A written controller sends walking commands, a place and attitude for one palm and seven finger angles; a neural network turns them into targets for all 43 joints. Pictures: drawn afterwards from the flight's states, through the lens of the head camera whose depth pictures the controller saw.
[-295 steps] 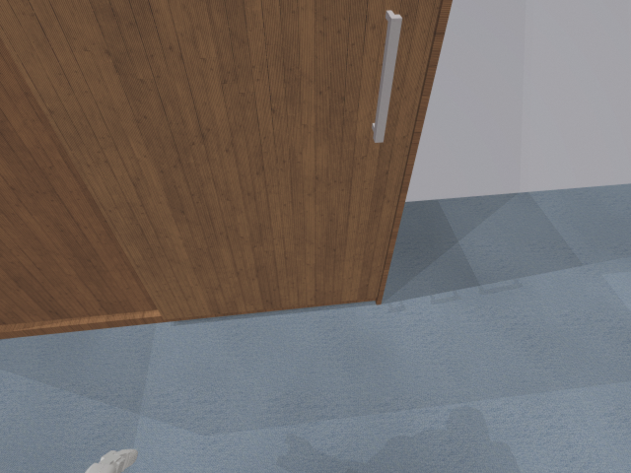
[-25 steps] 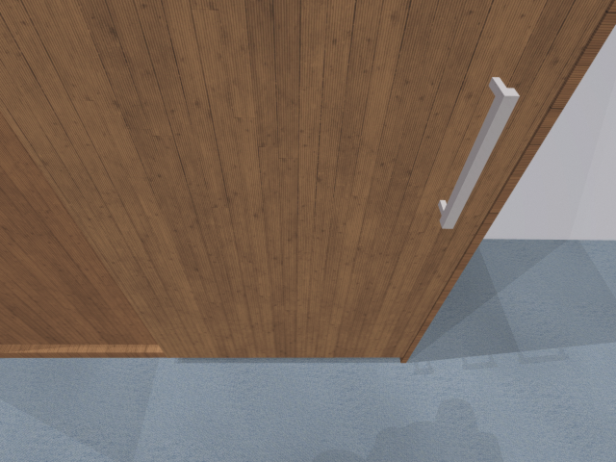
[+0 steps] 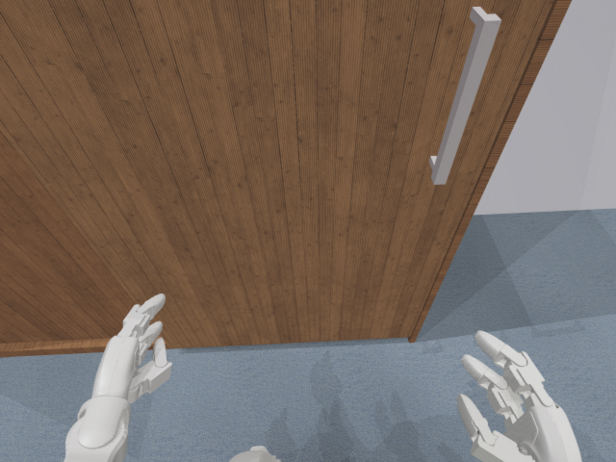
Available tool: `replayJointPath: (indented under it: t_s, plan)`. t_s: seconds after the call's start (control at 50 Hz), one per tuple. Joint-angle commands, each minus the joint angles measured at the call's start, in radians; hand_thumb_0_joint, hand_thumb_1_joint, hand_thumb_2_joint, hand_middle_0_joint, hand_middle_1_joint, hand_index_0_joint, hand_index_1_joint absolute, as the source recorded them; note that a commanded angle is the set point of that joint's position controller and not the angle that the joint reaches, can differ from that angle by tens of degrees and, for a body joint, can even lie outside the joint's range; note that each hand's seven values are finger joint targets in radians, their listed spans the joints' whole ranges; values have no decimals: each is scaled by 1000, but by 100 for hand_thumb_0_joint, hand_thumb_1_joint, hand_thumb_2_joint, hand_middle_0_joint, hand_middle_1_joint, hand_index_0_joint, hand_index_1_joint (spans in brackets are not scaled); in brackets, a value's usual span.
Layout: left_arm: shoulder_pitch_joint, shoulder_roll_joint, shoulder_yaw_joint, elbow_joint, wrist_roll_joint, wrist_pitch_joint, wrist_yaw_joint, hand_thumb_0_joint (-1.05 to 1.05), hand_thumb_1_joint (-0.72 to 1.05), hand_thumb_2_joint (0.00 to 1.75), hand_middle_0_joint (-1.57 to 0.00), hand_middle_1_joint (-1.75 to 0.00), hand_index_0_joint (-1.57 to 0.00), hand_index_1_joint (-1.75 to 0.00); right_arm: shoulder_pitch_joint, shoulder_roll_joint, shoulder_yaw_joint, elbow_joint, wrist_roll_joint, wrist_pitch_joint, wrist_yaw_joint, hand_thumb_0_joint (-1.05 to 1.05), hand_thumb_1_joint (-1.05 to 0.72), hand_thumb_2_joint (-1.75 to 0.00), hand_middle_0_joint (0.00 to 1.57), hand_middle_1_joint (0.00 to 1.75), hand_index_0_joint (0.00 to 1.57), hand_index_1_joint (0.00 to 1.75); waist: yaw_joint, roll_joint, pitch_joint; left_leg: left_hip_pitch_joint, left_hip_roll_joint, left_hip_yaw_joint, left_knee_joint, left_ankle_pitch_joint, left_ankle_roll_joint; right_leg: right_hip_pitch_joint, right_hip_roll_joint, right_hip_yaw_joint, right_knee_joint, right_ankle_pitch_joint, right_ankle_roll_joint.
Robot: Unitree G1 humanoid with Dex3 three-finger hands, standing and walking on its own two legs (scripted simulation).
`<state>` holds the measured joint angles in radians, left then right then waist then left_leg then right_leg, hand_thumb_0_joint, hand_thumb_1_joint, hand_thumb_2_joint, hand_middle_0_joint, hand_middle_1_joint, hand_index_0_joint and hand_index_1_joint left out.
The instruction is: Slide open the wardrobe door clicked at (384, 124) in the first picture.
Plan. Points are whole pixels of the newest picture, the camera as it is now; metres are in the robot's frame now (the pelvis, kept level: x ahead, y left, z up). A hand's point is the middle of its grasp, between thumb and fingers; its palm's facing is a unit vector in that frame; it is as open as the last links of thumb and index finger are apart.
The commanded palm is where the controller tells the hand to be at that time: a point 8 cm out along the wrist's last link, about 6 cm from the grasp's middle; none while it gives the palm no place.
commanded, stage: raise the hand with hooked fingers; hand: right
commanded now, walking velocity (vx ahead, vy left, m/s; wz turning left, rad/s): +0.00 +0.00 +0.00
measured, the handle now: (455, 106) +0.56 -0.19 +0.18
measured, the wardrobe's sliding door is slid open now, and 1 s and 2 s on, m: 0.00 0.00 0.00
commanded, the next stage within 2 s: move the hooked fingers beside the handle in 1.66 s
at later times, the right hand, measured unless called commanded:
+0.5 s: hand (550, 352) +0.23 -0.23 +0.10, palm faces +0.00 +1.00 -0.08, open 11.7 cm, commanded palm +0.20 -0.29 +0.12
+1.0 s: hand out of the picture +0.27 -0.28 +0.18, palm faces +0.04 +1.00 -0.08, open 13.9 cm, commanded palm +0.24 -0.33 +0.18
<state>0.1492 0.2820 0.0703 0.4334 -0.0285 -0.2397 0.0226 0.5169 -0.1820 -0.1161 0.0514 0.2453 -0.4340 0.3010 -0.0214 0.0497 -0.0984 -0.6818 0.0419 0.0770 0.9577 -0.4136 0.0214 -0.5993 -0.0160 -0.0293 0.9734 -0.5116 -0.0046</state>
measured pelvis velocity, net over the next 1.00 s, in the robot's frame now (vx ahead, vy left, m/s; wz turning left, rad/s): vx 0.02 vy -0.01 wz -0.03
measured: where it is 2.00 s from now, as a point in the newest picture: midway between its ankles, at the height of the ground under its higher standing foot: outside the picture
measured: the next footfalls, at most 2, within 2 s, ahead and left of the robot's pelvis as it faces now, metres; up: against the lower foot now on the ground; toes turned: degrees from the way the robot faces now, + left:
none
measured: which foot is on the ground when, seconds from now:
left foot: down 0.00-1.00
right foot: down 0.00-1.00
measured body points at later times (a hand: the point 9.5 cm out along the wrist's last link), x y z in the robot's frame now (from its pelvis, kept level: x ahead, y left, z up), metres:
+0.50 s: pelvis +0.01 -0.02 +0.02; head +0.03 -0.03 +0.47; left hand +0.17 +0.21 -0.05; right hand +0.22 -0.29 +0.11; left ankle +0.04 +0.11 -0.68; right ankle -0.01 -0.12 -0.68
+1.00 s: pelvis +0.02 -0.01 +0.05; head +0.01 -0.01 +0.50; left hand +0.22 +0.20 -0.01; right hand +0.26 -0.34 +0.18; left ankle +0.04 +0.11 -0.68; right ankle -0.01 -0.12 -0.68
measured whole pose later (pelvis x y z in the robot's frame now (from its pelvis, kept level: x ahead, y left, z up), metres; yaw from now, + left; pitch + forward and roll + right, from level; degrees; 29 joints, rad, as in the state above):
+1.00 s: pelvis +0.02 -0.01 +0.05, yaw -2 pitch +0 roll +1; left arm 0.23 0.25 -0.09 0.59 -0.05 -0.28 0.10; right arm 0.04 -0.42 -0.41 0.12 0.34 -0.02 0.47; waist -0.05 -0.04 -0.03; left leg -0.30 0.03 0.11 0.58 -0.27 0.00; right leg -0.25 -0.01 0.00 0.63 -0.38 -0.02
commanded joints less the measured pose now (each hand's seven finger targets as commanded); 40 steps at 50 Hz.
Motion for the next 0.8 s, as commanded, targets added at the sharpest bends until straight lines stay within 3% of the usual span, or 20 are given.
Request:
replayJointPath:
  t_s: [0.0, 0.04, 0.08, 0.1, 0.18, 0.22, 0.28, 0.32, 0.38, 0.42, 0.46, 0.56, 0.6, 0.72, 0.78]
  plan:
    - [61, 78, -8, -104, 10, -32, 19, 0, 90, 90, -20, -30, -20, -30, -228, -133, -36, -498, -11, -135, -71, 0, -36, -67, 24, 64, 24, 64, 60, -152, -168, 92, -39, -40, -114, 145, 8, 27, 14, 47, -116, 252, -19]
    - [60, 85, -24, -84, 4, -44, 23, 0, 90, 90, -20, -30, -20, -30, -240, -111, 21, -466, -18, -123, -48, 0, -32, -65, 24, 68, 24, 68, 87, -183, -117, 54, -41, -27, -126, 107, 6, 22, 10, 66, -119, 215, -17]
    - [54, 97, -34, -72, -3, -52, 33, 0, 90, 90, -20, -30, -20, -30, -241, -135, 19, -393, -19, -68, -16, 0, -27, -63, 25, 70, 25, 70, 90, -152, -81, 51, -48, -16, -145, 55, 6, 7, 6, 85, -145, 163, -17]
    - [54, 98, -34, -71, -11, -55, 38, 0, 90, 90, -20, -30, -20, -30, -236, -149, 9, -378, -17, -33, -2, 0, -25, -62, 25, 72, 25, 72, 84, -144, -95, 73, -45, -14, -157, 52, 4, 13, 6, 88, -160, 157, -16]
    - [15, 82, -45, -75, -20, -55, 49, 0, 90, 90, -20, -30, -20, -30, -141, -212, -125, -307, 18, 127, 9, 0, -15, -58, 25, 78, 25, 78, 8, -110, -162, 217, -41, 3, -185, 109, 7, 27, 11, 89, -223, 226, -8]
    - [3, 68, -47, -73, -18, -56, 51, 0, 90, 90, -20, -30, -20, -30, -134, -225, -181, -351, 49, 162, -5, 0, -11, -56, 26, 81, 26, 81, -9, -79, -200, 278, -34, 11, -195, 178, 1, 49, 8, 82, -243, 295, -3]
    - [-8, 63, -57, -61, -12, -67, 50, 0, 90, 90, -20, -30, -20, -30, -147, -210, -197, -353, 76, 167, -23, 0, -4, -53, 26, 86, 26, 86, -15, -47, -133, 298, -38, 17, -213, 192, 4, 40, 7, 84, -270, 316, 2]
    - [17, 68, -52, -48, -13, -80, 46, 0, 90, 90, -20, -30, -20, -30, -159, -226, -210, -368, 74, 148, -19, 0, 1, -51, 27, 88, 27, 88, -7, -71, -145, 294, -36, 15, -225, 208, 0, 74, 4, 74, -276, 332, 4]
    - [29, 83, -54, -36, -14, -102, 43, 0, 90, 90, -20, -30, -20, -30, -192, -219, -190, -351, 74, 140, 0, 0, 8, -48, 27, 93, 27, 93, 8, -73, -99, 288, -38, 14, -245, 199, 2, 85, 5, 76, -289, 326, 3]
    - [47, 93, -48, -28, -19, -113, 48, 0, 90, 90, -20, -30, -20, -30, -217, -245, -205, -356, 74, 143, 19, 0, 13, -46, 27, 96, 27, 96, 12, -95, -132, 299, -36, 9, -257, 216, -1, 123, 4, 73, -297, 341, 3]
    - [50, 99, -49, -21, -22, -119, 54, 0, 90, 90, -20, -30, -20, -30, -241, -268, -227, -345, 83, 153, 33, 0, 17, -44, 28, 99, 28, 99, 13, -88, -119, 312, -34, 10, -273, 224, -3, 134, 5, 74, -310, 342, 1]
    - [47, 107, -54, -9, -24, -130, 67, 0, 90, 90, -20, -30, -20, -30, -340, -321, -275, -357, 101, 174, 52, 0, 29, -39, 29, 107, 29, 107, 0, -143, -121, 361, -33, 10, -303, 276, 2, 208, 6, 76, -344, 400, 2]
    - [44, 110, -61, 0, -25, -127, 70, 0, 90, 90, -20, -30, -20, -30, -375, -331, -289, -312, 109, 198, 63, 0, 34, -37, 29, 110, 29, 110, 1, -142, -83, 374, -37, 11, -321, 297, 4, 222, 6, 75, -360, 411, 3]
    - [33, 114, -70, 3, -28, -122, 79, 0, 90, 90, -20, -30, -20, -30, -500, -377, -322, -256, 116, 270, 109, 0, 48, -31, 30, 118, 30, 118, -7, -157, -83, 426, -37, 9, -363, 353, 3, 288, 6, 75, -402, 461, 0]
    - [25, 117, -79, 6, -25, -116, 84, 0, 90, 90, -20, -30, -20, -30, -544, -409, -354, -197, 124, 310, 131, 0, 50, -30, 30, 120, 30, 120, -13, -125, -56, 446, -40, 5, -389, 355, 6, 292, 7, 76, -419, 449, -6]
